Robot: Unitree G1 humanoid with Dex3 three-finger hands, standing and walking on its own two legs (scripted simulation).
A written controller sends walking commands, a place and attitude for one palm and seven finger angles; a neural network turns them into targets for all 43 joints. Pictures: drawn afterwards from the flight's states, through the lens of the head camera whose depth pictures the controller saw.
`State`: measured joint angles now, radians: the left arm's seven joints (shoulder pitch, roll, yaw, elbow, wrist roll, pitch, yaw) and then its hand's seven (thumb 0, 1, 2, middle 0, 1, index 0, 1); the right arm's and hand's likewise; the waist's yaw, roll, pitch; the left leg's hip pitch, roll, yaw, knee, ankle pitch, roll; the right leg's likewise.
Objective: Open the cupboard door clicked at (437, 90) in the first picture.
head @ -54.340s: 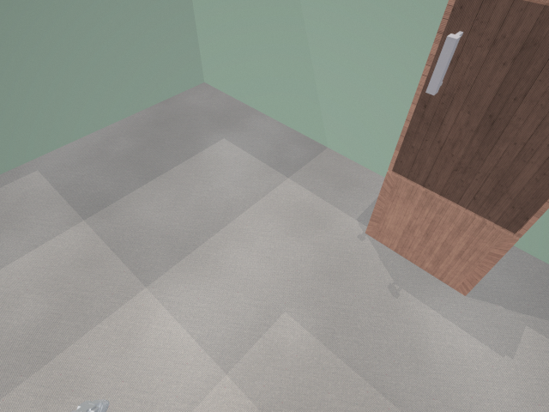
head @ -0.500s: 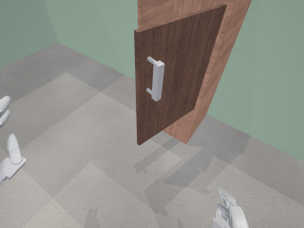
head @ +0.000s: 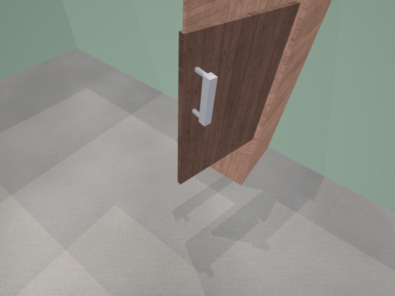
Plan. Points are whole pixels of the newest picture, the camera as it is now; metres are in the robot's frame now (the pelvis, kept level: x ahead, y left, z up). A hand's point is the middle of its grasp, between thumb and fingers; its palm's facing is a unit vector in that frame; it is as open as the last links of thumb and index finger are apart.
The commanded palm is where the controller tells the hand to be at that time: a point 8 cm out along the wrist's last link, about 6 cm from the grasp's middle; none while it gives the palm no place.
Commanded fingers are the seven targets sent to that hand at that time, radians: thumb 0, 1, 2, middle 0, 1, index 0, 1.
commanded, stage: let the arm hang, fingers relaxed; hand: left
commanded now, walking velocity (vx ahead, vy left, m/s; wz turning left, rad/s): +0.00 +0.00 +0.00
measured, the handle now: (202, 97) +0.58 +0.01 +0.09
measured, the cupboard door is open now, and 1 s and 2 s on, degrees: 75 75 75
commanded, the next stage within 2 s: look to check the result in 0.76 s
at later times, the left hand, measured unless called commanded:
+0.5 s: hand out of the picture -0.03 +0.14 -0.17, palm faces +0.08 -0.98 -0.18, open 7.4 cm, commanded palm none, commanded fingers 0.00 0.90 0.90 -0.20 -0.30 -0.20 -0.30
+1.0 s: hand out of the picture +0.02 +0.13 -0.17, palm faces +0.07 -0.98 -0.20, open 7.4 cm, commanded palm none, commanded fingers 0.00 0.90 0.90 -0.20 -0.30 -0.20 -0.30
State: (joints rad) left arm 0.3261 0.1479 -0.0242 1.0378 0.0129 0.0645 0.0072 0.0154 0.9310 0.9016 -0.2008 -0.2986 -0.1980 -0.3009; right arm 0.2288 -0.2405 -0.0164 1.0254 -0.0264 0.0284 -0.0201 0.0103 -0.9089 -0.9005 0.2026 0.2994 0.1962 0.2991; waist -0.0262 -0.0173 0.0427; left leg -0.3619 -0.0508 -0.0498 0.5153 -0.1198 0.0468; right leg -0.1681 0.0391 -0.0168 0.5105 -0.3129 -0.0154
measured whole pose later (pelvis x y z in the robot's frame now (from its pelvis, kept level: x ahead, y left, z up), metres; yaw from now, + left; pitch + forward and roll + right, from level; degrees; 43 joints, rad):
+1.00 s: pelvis +0.05 -0.03 +0.01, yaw +0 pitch -2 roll +0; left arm 0.32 0.11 0.01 1.15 0.00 0.00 0.05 0.00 0.91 0.90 -0.20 -0.30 -0.19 -0.30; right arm 0.25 -0.15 0.00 1.15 -0.02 0.01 -0.05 0.01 -0.91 -0.90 0.20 0.30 0.19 0.30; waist 0.00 0.02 0.05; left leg -0.25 -0.05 -0.06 0.44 -0.16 0.01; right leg -0.05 0.04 -0.02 0.41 -0.34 -0.05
